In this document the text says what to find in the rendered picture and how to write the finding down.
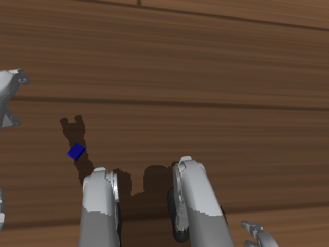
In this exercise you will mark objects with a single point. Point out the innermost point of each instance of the right robot hand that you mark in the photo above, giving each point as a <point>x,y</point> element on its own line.
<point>264,239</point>

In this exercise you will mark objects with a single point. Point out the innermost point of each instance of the small box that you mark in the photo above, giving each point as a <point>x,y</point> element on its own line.
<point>76,151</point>

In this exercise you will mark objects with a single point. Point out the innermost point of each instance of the right robot foot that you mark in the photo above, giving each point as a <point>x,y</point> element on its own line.
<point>179,236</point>

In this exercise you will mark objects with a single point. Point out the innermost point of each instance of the left robot hand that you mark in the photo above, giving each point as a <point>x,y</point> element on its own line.
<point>9,84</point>

